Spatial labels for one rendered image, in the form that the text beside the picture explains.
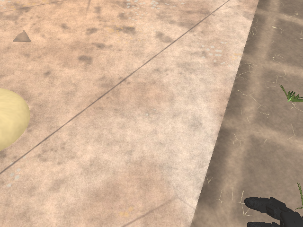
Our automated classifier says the right robot hand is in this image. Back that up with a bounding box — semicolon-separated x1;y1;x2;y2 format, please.
244;197;303;227

